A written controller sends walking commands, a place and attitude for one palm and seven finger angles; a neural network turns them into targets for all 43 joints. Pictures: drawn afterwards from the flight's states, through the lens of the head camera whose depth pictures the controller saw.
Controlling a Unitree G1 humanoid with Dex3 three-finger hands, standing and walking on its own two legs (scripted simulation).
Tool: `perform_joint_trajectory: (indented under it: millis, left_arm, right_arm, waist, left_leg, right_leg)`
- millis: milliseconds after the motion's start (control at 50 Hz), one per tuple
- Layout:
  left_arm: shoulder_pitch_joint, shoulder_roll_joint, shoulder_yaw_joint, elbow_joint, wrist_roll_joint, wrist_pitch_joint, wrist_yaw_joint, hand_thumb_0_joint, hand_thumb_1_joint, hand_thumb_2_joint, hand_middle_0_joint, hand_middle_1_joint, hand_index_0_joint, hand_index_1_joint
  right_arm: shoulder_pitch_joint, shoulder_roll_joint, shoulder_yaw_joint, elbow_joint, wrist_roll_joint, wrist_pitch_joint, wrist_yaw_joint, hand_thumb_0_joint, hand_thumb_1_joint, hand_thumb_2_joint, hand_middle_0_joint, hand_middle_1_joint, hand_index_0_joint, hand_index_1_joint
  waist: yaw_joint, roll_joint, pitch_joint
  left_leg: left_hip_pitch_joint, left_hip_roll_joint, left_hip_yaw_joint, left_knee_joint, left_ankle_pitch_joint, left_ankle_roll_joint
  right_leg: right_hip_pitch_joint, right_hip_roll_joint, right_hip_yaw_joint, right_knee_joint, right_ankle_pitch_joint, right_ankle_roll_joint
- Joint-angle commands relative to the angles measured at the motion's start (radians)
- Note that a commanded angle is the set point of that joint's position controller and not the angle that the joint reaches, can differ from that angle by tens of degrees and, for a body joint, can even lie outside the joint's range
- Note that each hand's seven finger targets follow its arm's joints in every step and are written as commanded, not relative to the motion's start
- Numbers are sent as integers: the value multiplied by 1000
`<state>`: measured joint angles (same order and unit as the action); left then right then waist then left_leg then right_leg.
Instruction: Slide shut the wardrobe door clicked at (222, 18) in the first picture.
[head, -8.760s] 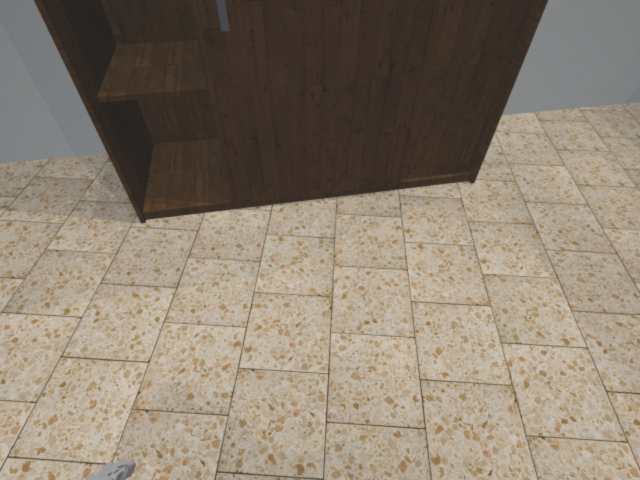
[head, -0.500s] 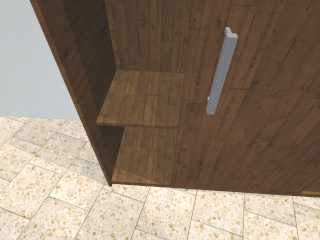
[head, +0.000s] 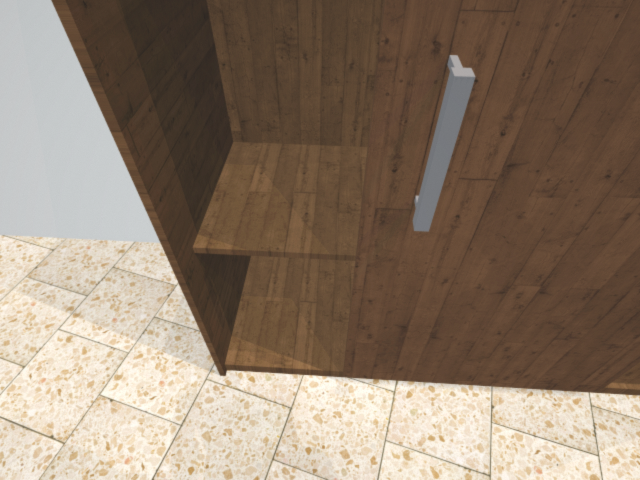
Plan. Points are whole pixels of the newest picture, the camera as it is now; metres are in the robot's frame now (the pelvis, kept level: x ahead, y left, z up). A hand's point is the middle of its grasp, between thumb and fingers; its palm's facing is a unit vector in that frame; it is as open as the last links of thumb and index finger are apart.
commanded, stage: look again from close up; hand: right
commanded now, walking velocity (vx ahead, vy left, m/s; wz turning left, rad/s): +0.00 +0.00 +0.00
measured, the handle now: (435, 152) +0.52 -0.14 +0.15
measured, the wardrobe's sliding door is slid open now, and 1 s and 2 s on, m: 0.38 0.38 0.38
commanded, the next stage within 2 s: raise the hand with hooked fingers in 0.80 s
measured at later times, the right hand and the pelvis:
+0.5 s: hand out of the picture -0.02 -0.15 -0.18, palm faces +0.07 +0.99 -0.14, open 7.3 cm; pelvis +0.00 +0.00 +0.00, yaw +0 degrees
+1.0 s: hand out of the picture +0.04 -0.19 -0.14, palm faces +0.18 +0.95 -0.25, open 7.2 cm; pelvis +0.00 +0.00 -0.01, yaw +0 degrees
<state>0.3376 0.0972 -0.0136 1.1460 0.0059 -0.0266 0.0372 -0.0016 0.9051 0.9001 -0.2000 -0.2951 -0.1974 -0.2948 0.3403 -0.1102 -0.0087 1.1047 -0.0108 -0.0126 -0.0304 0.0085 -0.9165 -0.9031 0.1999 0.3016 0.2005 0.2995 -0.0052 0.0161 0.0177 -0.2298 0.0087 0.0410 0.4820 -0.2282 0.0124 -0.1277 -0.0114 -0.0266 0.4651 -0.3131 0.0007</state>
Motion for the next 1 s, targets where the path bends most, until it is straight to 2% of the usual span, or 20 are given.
perform_joint_trajectory:
  millis: [0, 60, 180, 220, 280, 400, 460, 500, 520, 560, 620, 700, 860, 880, 900, 920, 940, 960, 980]
  left_arm:
    - [92, 80, 12, -18, 4, -12, 5, 0, 900, 900, -200, -300, -200, -300]
    - [88, 78, 13, -18, 5, -10, 4, 0, 900, 900, -200, -300, -200, -300]
    - [89, 79, 12, -18, 5, -10, 5, 0, 900, 900, -200, -300, -200, -300]
    - [91, 76, 13, -18, 4, -8, 5, 0, 900, 900, -200, -300, -200, -300]
    - [94, 76, 12, -20, 5, -9, 5, 0, 900, 900, -200, -300, -200, -300]
    - [96, 78, 12, -19, 5, -12, 6, 0, 900, 900, -200, -300, -200, -300]
    - [94, 72, 12, -18, 5, -9, 5, 0, 900, 900, -200, -300, -200, -300]
    - [98, 74, 12, -18, 5, -10, 6, 0, 900, 900, -200, -300, -200, -300]
    - [96, 74, 13, -16, 4, -8, 5, 0, 900, 900, -200, -300, -200, -300]
    - [96, 72, 12, -17, 6, -8, 5, 0, 900, 900, -200, -300, -200, -300]
    - [98, 70, 12, -16, 5, -7, 6, 0, 900, 900, -200, -300, -200, -300]
    - [104, 72, 11, -17, 6, -13, 7, 0, 900, 900, -200, -300, -200, -300]
    - [97, 69, 11, -17, 5, -8, 7, 0, 900, 900, -200, -300, -200, -300]
    - [-60, 134, 25, -97, -3, -14, -3, 0, 900, 900, -200, -300, -200, -300]
    - [-46, 341, 39, -487, -38, -183, 28, 0, 900, 900, -200, -300, -200, -300]
    - [-180, 235, 5, -423, -62, -275, 63, 0, 900, 900, -200, -300, -200, -300]
    - [-97, 177, 27, -440, -57, -326, 54, 0, 900, 900, -200, -300, -200, -300]
    - [-92, 188, 27, -405, -83, -344, 56, 0, 900, 900, -200, -300, -200, -300]
    - [-98, 230, 40, -464, -88, -367, 65, 0, 900, 900, -200, -300, -200, -300]
  right_arm:
    - [80, -73, -9, -20, -2, -15, -6, 0, -900, -900, 200, 300, 200, 300]
    - [78, -72, -9, -18, -3, -13, -6, 0, -900, -900, 200, 300, 200, 300]
    - [84, -71, -9, -19, -3, -13, -6, 0, -900, -900, 200, 300, 200, 300]
    - [80, -72, -9, -18, -4, -13, -6, 0, -900, -900, 200, 300, 200, 300]
    - [80, -69, -10, -22, -3, -12, -5, 0, -900, -900, 200, 300, 200, 300]
    - [86, -68, -10, -20, -3, -14, -5, 0, -900, -900, 200, 300, 200, 300]
    - [86, -68, -11, -20, -3, -13, -5, 0, -900, -900, 200, 300, 200, 300]
    - [84, -68, -11, -19, -3, -13, -5, 0, -900, -900, 200, 300, 200, 300]
    - [86, -70, -10, -19, -4, -13, -5, 0, -900, -900, 200, 300, 200, 300]
    - [86, -67, -10, -20, -3, -12, -5, 0, -900, -900, 200, 300, 200, 300]
    - [87, -68, -10, -18, -4, -12, -5, 0, -900, -900, 200, 300, 200, 300]
    - [88, -65, -12, -17, -3, -14, -5, 0, -900, -900, 200, 300, 200, 300]
    - [87, -68, -11, -15, -4, -13, -5, 0, -900, -900, 200, 300, 200, 300]
    - [141, -140, -16, 31, -11, -35, -48, 0, -900, -900, 200, 300, 200, 300]
    - [-637, -268, 24, -1605, 217, -238, -29, 0, -877, -890, 202, 315, 202, 315]
    - [-547, -365, -87, -1589, 168, -220, -96, 0, -853, -880, 203, 330, 203, 330]
    - [6, -80, 53, -1190, 124, -42, -124, 0, -830, -870, 205, 345, 205, 345]
    - [68, 46, 130, -1122, 162, 47, -129, 0, -807, -860, 207, 360, 207, 360]
    - [-25, 31, 152, -1316, 186, 5, -114, 0, -783, -850, 208, 375, 208, 375]
  waist:
    - [0, -17, 66]
    - [-2, -26, 91]
    - [-2, -27, 87]
    - [-3, -6, 95]
    - [-2, -20, 99]
    - [-2, -20, 71]
    - [-4, -23, 97]
    - [-3, -12, 79]
    - [-3, -3, 90]
    - [-1, -21, 94]
    - [-5, -17, 94]
    - [-4, -28, 61]
    - [-5, -18, 92]
    - [-48, -3, 120]
    - [108, -262, -417]
    - [57, -299, -327]
    - [34, -249, -227]
    - [39, -109, -102]
    - [49, -40, -59]
  left_leg:
    - [57, 90, -89, -65, 149, 35]
    - [40, 86, -91, -70, 121, 35]
    - [40, 85, -94, -73, 114, 35]
    - [41, 82, -91, -76, 104, 35]
    - [35, 82, -94, -75, 87, 35]
    - [45, 85, -95, -67, 124, 37]
    - [37, 84, -95, -73, 103, 38]
    - [44, 85, -94, -70, 109, 38]
    - [41, 83, -93, -77, 96, 38]
    - [29, 83, -95, -75, 91, 39]
    - [39, 80, -92, -78, 89, 39]
    - [57, 84, -86, -58, 146, 40]
    - [41, 83, -92, -71, 118, 40]
    - [20, 148, -134, -48, 617, 21]
    - [146, 65, -85, 30, 339, 18]
    - [68, -4, -67, 73, 127, 26]
    - [-4, -8, 3, 73, 6, 36]
    - [-51, 5, 42, 48, 16, 17]
    - [-84, 8, 36, 32, -34, 3]
  right_leg:
    - [-121, -76, 64, -102, 144, -37]
    - [-128, -76, 66, -109, 124, -37]
    - [-126, -76, 64, -109, 116, -37]
    - [-132, -76, 65, -110, 106, -37]
    - [-139, -74, 68, -114, 98, -37]
    - [-117, -75, 66, -105, 131, -39]
    - [-137, -72, 67, -105, 110, -38]
    - [-126, -74, 65, -103, 118, -38]
    - [-132, -74, 65, -102, 106, -38]
    - [-129, -72, 65, -105, 108, -37]
    - [-138, -75, 65, -105, 103, -37]
    - [-117, -77, 67, -98, 160, -38]
    - [-128, -74, 64, -101, 128, -35]
    - [-178, -75, 6, 99, 227, 4]
    - [64, 6, 19, -37, 301, -29]
    - [42, -10, -18, -23, 264, -28]
    - [-86, -19, 18, -52, 247, -26]
    - [-168, -8, 42, -28, 172, -17]
    - [-176, -8, 59, -11, 92, -20]
